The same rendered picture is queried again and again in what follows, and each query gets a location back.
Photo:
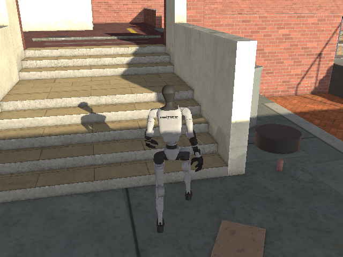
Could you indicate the right robot hand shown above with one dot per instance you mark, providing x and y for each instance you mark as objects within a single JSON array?
[{"x": 200, "y": 162}]

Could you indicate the robot left shin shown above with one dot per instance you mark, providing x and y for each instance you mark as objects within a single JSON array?
[{"x": 159, "y": 205}]

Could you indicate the right robot upper arm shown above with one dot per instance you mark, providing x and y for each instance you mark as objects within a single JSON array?
[{"x": 188, "y": 122}]

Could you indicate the robot left forearm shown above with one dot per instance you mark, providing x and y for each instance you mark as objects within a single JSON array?
[{"x": 147, "y": 139}]

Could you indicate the robot right forearm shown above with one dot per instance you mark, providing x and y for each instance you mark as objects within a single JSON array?
[{"x": 194, "y": 145}]

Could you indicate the left robot upper arm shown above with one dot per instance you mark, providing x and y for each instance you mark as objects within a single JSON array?
[{"x": 150, "y": 122}]

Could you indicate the robot head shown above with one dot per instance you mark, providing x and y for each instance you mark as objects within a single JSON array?
[{"x": 168, "y": 92}]

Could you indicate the left robot hand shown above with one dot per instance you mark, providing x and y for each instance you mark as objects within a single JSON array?
[{"x": 150, "y": 146}]

